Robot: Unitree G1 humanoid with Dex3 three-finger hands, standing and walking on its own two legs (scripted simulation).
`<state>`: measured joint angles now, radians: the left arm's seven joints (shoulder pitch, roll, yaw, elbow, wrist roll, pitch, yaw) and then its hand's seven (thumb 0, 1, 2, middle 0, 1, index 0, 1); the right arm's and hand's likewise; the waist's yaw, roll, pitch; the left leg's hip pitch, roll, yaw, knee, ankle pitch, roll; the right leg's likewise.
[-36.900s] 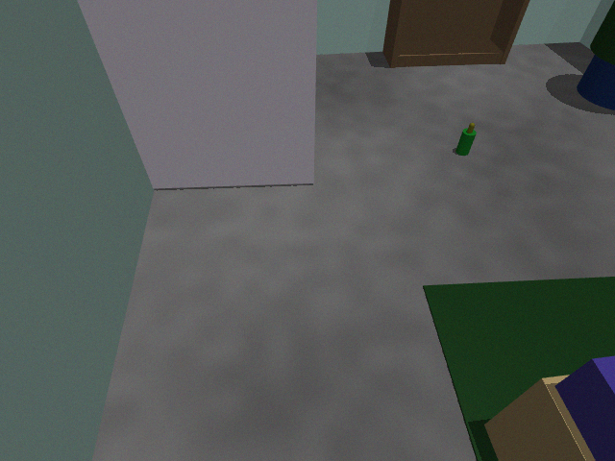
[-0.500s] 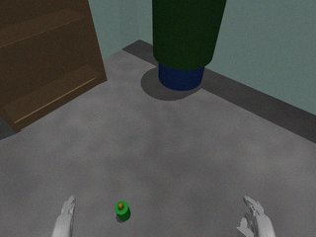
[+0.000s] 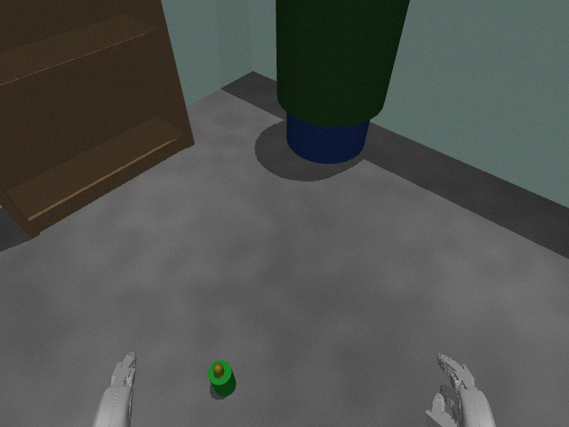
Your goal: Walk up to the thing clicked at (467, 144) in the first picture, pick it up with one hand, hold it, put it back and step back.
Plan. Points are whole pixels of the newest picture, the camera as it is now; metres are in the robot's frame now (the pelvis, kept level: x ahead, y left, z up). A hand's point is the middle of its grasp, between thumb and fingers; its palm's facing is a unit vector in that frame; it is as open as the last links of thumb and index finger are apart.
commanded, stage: home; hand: left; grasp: from the side
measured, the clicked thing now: (221, 376) +0.38 +0.20 -0.63
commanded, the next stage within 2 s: stand in 0.26 s
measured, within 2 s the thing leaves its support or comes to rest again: neither
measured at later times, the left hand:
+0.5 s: hand (161, 417) +0.17 +0.18 -0.06, palm faces +0.12 -0.95 -0.28, open 16.4 cm
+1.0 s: hand out of the picture +0.10 +0.25 -0.11, palm faces +0.00 -0.94 -0.35, open 7.6 cm
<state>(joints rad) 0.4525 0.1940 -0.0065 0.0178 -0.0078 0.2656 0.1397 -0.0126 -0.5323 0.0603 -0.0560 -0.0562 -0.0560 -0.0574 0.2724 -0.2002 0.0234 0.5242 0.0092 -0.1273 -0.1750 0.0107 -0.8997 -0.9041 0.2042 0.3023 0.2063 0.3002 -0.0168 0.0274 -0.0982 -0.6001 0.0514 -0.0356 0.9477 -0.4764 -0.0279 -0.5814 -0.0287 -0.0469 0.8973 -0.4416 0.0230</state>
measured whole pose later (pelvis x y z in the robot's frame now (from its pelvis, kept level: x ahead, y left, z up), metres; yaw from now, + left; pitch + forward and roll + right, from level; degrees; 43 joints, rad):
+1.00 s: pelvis +0.00 +0.01 +0.03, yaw +0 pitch +0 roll +0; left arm 0.24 0.33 0.02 0.77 0.04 0.01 0.02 0.00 0.85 0.89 -0.20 -0.30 -0.20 -0.30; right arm 0.20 -0.31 -0.04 0.88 -0.05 -0.01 -0.02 0.01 -0.90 -0.90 0.20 0.30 0.21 0.30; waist 0.01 -0.02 0.02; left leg -0.35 0.01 -0.01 0.73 -0.38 -0.01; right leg -0.35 -0.07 -0.03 0.73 -0.37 0.04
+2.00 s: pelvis +0.00 +0.00 +0.06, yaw +1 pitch -3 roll +0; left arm 0.12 0.32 0.00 1.16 0.02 -0.01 0.01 0.00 0.90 0.90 -0.20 -0.30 -0.20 -0.30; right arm 0.14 -0.33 -0.01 1.15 -0.02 0.00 -0.01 0.00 -0.90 -0.90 0.20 0.30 0.20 0.30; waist 0.01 0.01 0.06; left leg -0.10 0.02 -0.01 0.34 -0.18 -0.03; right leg -0.11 -0.05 -0.05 0.35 -0.18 0.02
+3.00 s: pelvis -0.01 -0.01 +0.05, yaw +0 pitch -2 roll +0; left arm 0.08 0.34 0.05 1.07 0.00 0.00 0.00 0.00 0.90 0.90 -0.21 -0.30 -0.21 -0.30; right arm 0.08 -0.37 -0.03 1.07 0.01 0.03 0.01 0.00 -0.90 -0.90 0.20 0.30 0.21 0.30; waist -0.01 0.02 0.12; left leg -0.23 0.03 -0.02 0.54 -0.24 0.00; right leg -0.18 -0.03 -0.05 0.43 -0.21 0.00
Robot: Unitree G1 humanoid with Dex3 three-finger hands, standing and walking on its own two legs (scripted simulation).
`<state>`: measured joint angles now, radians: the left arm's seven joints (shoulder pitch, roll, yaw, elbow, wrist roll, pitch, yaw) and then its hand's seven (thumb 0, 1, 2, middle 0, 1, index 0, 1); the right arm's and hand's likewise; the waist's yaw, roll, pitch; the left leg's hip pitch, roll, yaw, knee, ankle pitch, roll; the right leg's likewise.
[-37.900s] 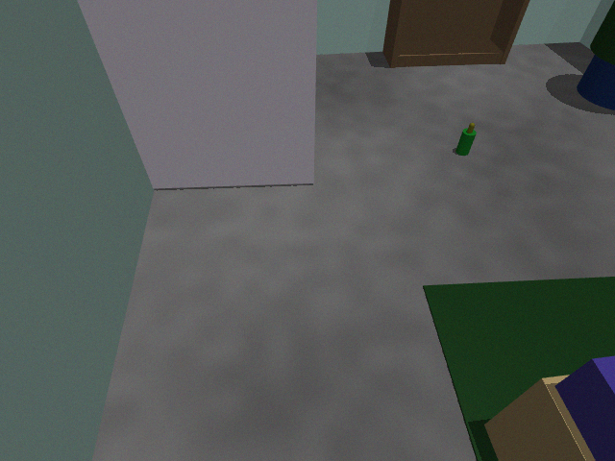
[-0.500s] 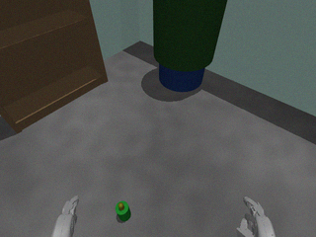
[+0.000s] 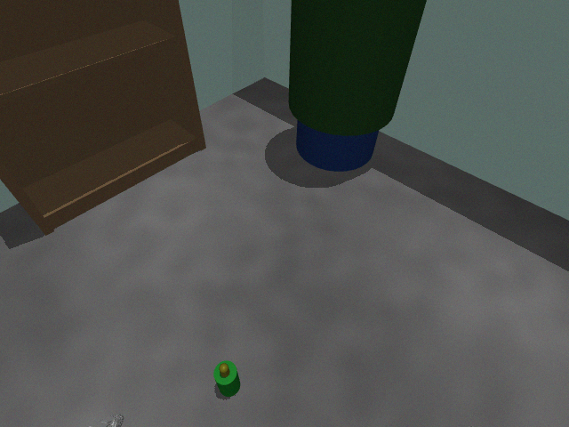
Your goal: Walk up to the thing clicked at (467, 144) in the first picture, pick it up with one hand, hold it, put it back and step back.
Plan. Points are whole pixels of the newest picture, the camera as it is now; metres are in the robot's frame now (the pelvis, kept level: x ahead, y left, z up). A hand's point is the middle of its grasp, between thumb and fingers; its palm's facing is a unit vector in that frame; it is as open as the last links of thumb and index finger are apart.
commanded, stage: stand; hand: left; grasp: from the side
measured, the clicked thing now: (226, 376) +0.39 +0.19 -0.66
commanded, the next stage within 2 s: step back in 1.88 s
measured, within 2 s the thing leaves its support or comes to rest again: neither
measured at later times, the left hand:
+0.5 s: hand out of the picture +0.03 +0.25 -0.13, palm faces +0.01 -0.94 -0.35, open 7.4 cm
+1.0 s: hand out of the picture +0.06 +0.23 -0.13, palm faces +0.00 -0.94 -0.33, open 7.4 cm
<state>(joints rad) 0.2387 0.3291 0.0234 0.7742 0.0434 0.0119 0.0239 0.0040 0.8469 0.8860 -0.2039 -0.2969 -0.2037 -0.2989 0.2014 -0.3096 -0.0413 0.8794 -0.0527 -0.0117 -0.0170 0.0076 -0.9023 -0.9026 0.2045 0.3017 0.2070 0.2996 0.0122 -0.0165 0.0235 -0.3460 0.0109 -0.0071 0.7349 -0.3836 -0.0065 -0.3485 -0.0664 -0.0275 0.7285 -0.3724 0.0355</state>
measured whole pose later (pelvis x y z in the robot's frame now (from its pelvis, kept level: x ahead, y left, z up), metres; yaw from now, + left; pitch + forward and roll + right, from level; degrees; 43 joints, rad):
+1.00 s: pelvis +0.00 -0.01 +0.03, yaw +0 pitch -3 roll +0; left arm 0.12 0.32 0.00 1.16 0.02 -0.01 0.01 0.00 0.90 0.90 -0.20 -0.30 -0.20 -0.30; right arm 0.14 -0.33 -0.01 1.15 -0.02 0.00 -0.01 0.00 -0.90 -0.90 0.20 0.30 0.20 0.30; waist 0.01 0.01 0.06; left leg -0.10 0.02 -0.01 0.34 -0.18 -0.03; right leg -0.11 -0.05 -0.05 0.35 -0.18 0.02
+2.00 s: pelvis -0.01 -0.02 +0.03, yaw +0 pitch -2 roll +0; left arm 0.08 0.34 0.05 1.07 0.00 0.00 0.00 0.00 0.90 0.90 -0.21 -0.30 -0.21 -0.30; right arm 0.08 -0.37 -0.03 1.07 0.01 0.03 0.01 0.00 -0.90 -0.90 0.20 0.30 0.21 0.30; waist -0.01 0.02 0.12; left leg -0.23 0.03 -0.02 0.54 -0.24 0.00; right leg -0.18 -0.03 -0.05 0.43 -0.21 0.00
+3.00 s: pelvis -0.23 +0.06 +0.00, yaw -1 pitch -3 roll +1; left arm 0.10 0.39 0.07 0.77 0.02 0.06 0.01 0.00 0.90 0.90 -0.21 -0.30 -0.21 -0.30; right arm 0.19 -0.38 -0.05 0.89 -0.02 0.03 -0.01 0.00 -0.90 -0.90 0.20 0.30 0.20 0.30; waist 0.01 -0.06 0.19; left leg -0.25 -0.06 -0.01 0.66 -0.35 0.03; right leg -0.40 -0.05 0.04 0.75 -0.35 0.00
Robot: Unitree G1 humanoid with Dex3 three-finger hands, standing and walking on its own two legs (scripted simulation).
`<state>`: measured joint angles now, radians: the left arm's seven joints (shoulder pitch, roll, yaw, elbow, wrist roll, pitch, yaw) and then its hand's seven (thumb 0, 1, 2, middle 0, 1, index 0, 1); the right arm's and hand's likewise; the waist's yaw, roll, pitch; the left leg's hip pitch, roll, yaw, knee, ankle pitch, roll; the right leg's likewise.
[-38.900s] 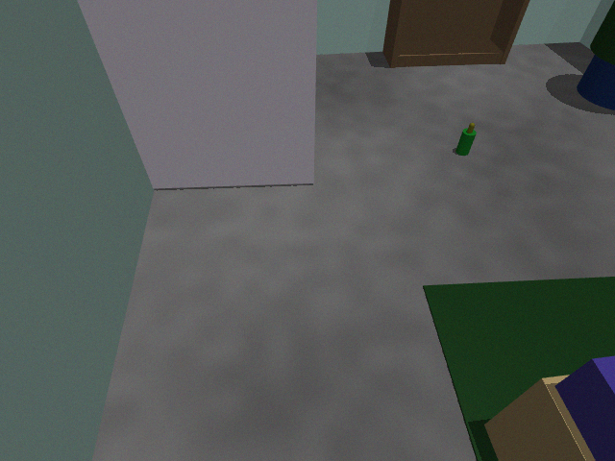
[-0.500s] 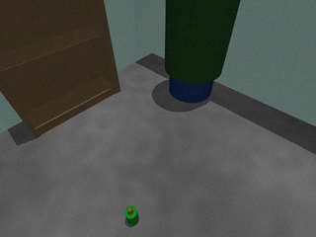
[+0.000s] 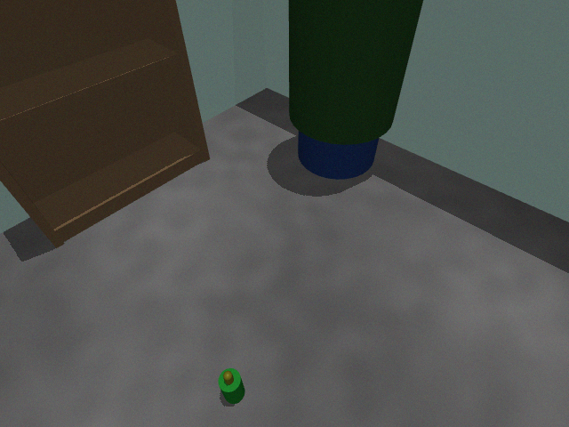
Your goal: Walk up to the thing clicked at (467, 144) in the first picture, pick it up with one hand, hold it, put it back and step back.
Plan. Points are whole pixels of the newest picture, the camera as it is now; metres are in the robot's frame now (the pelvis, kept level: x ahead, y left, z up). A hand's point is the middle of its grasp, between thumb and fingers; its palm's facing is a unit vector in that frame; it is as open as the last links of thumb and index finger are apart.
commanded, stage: stand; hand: left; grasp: from the side
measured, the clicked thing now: (231, 383) +0.39 +0.20 -0.69
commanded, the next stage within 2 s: step back in 0.88 s
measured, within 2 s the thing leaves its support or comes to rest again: neither
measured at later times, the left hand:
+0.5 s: hand out of the picture +0.08 +0.24 -0.16, palm faces -0.01 -0.94 -0.34, open 7.4 cm
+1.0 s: hand out of the picture +0.09 +0.25 -0.16, palm faces +0.01 -0.94 -0.35, open 7.4 cm
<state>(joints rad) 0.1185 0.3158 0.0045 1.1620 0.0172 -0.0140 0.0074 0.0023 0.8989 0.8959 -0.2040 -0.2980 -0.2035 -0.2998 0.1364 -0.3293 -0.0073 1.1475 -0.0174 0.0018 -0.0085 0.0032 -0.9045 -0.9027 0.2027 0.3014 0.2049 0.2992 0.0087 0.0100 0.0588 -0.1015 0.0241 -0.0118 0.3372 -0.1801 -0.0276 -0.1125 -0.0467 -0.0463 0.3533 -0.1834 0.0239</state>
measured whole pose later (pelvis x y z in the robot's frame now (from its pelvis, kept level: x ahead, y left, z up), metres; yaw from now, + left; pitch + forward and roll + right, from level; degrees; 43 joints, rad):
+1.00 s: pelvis -0.01 +0.00 -0.01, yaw +0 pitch -2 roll +0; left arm 0.08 0.34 0.05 1.07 0.00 0.00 0.00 0.00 0.90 0.90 -0.21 -0.30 -0.21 -0.30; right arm 0.08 -0.37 -0.03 1.07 0.01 0.03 0.01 0.00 -0.90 -0.90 0.20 0.30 0.21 0.30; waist -0.01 0.02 0.12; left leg -0.23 0.03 -0.02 0.54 -0.24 0.00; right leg -0.18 -0.03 -0.05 0.43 -0.21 0.00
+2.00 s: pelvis -0.23 +0.07 -0.03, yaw -1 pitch -3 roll +1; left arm 0.10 0.39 0.07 0.77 0.02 0.06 0.01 0.00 0.90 0.90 -0.21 -0.30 -0.21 -0.30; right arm 0.19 -0.38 -0.05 0.89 -0.02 0.03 -0.01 0.00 -0.90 -0.90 0.20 0.30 0.20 0.30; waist 0.01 -0.06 0.19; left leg -0.25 -0.06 -0.01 0.66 -0.35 0.03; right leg -0.40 -0.05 0.04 0.75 -0.35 0.00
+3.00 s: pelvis -0.57 +0.02 -0.03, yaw -3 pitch -2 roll -1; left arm 0.15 0.39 0.07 0.83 0.02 0.05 0.00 0.00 0.90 0.90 -0.20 -0.30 -0.20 -0.30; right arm 0.11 -0.38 -0.04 0.82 -0.04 0.02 -0.02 0.00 -0.90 -0.90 0.21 0.30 0.21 0.30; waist 0.02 -0.01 0.15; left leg -0.40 0.06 0.00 0.66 -0.22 0.00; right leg -0.29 0.02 0.06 0.84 -0.50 0.00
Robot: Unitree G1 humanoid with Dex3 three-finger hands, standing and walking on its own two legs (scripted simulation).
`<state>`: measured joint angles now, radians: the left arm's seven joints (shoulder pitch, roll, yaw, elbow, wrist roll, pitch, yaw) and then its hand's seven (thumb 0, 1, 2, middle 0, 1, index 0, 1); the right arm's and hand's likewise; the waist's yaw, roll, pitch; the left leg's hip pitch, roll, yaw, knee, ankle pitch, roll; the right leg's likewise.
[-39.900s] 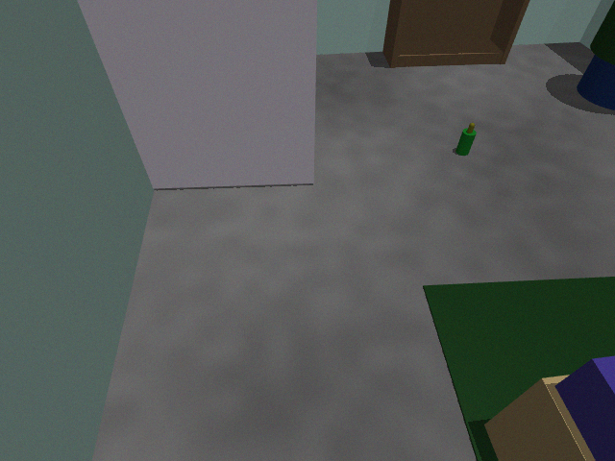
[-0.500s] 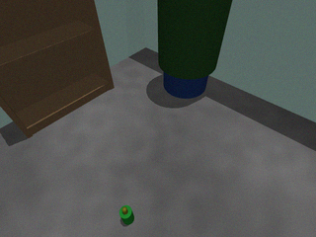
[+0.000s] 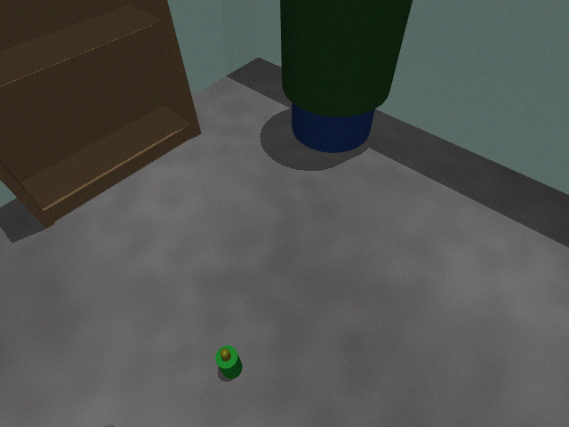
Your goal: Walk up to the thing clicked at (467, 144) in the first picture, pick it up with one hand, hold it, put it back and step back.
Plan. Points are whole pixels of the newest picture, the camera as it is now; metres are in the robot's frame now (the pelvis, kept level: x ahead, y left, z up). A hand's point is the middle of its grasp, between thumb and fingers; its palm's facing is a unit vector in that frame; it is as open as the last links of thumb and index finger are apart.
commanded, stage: step back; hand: left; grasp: from the side
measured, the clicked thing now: (228, 360) +0.39 +0.21 -0.68
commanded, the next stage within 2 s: none
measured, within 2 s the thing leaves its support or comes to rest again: neither
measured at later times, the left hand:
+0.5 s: hand out of the picture +0.03 +0.33 -0.18, palm faces -0.08 -0.93 -0.36, open 7.4 cm
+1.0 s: hand out of the picture -0.08 +0.33 -0.17, palm faces -0.01 -0.93 -0.36, open 7.4 cm
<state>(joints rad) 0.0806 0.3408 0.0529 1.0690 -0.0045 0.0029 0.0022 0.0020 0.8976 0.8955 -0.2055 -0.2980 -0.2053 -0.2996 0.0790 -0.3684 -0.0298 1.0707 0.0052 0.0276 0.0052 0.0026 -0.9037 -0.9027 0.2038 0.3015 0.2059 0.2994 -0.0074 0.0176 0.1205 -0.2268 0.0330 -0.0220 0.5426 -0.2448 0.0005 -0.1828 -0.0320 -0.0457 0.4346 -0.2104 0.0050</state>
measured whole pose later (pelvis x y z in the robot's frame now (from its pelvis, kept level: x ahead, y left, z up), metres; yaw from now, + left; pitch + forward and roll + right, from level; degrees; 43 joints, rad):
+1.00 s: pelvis -0.23 +0.07 -0.02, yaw -1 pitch -3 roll +1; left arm 0.10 0.39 0.07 0.77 0.02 0.06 0.01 0.00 0.90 0.90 -0.21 -0.30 -0.21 -0.30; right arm 0.19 -0.38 -0.05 0.89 -0.02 0.03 -0.01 0.00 -0.90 -0.90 0.20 0.30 0.20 0.30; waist 0.01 -0.06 0.19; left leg -0.25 -0.06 -0.01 0.66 -0.35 0.03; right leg -0.40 -0.05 0.04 0.75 -0.35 0.00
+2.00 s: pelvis -0.56 +0.02 -0.02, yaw -3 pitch -2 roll -1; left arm 0.15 0.39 0.07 0.83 0.02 0.05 0.00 0.00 0.90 0.90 -0.20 -0.30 -0.20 -0.30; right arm 0.11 -0.38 -0.04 0.82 -0.04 0.02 -0.02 0.00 -0.90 -0.90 0.21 0.30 0.21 0.30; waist 0.02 -0.01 0.15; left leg -0.40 0.06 0.00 0.66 -0.22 0.00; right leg -0.29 0.02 0.06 0.84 -0.50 0.00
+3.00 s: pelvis -0.63 +0.03 -0.01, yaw +2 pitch -3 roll -1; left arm 0.23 0.35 0.05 0.96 0.02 -0.02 0.00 0.00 0.90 0.90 -0.21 -0.30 -0.21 -0.30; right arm 0.17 -0.38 -0.05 0.97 -0.03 0.00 0.00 0.00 -0.91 -0.90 0.20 0.30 0.20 0.30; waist 0.04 0.02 0.11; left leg -0.31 0.02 0.01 0.57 -0.20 0.02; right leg -0.19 -0.04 -0.08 0.61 -0.40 -0.07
